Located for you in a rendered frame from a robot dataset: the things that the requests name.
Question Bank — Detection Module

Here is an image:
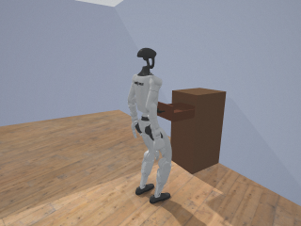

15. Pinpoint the drawer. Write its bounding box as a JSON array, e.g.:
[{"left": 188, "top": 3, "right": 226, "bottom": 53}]
[{"left": 157, "top": 102, "right": 196, "bottom": 122}]

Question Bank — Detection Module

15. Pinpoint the humanoid robot torso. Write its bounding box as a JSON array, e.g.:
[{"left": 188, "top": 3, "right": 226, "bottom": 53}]
[{"left": 135, "top": 73, "right": 159, "bottom": 135}]

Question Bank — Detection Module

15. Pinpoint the right robot hand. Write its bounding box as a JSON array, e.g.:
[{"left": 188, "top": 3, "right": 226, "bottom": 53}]
[{"left": 153, "top": 137, "right": 166, "bottom": 160}]

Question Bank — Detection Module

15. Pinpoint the robot right upper arm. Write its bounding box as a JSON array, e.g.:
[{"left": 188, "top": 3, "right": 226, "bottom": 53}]
[{"left": 146, "top": 75, "right": 163, "bottom": 112}]

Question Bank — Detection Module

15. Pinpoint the robot left forearm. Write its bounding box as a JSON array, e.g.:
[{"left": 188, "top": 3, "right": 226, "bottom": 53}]
[{"left": 128, "top": 102, "right": 138, "bottom": 123}]

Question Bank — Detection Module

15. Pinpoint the robot left upper arm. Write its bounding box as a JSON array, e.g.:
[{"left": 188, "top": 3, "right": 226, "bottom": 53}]
[{"left": 127, "top": 73, "right": 137, "bottom": 105}]

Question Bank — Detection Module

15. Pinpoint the cabinet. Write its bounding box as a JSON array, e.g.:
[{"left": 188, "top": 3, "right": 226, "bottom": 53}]
[{"left": 170, "top": 88, "right": 227, "bottom": 174}]

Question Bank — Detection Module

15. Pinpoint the left robot hand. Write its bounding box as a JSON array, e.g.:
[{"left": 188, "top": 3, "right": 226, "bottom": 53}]
[{"left": 131, "top": 121, "right": 142, "bottom": 138}]

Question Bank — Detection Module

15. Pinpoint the robot right thigh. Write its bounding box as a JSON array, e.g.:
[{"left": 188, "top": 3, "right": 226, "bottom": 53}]
[{"left": 148, "top": 127, "right": 172, "bottom": 169}]

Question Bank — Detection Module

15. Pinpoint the robot right forearm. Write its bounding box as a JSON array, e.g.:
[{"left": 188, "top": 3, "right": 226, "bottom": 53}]
[{"left": 148, "top": 104, "right": 161, "bottom": 139}]

